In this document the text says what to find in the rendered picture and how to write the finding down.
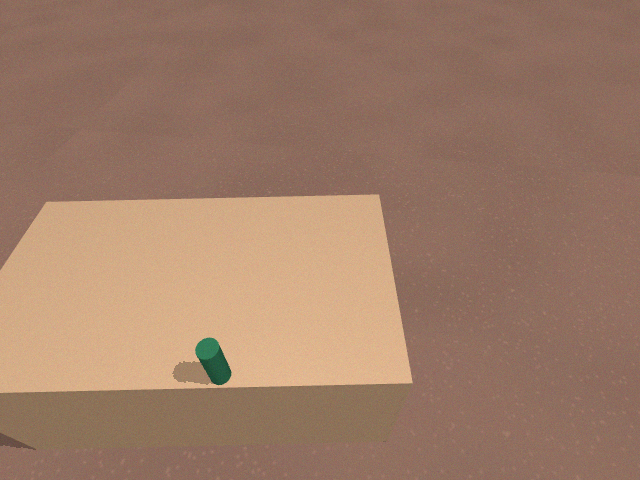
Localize can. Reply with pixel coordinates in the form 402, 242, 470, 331
195, 338, 231, 385

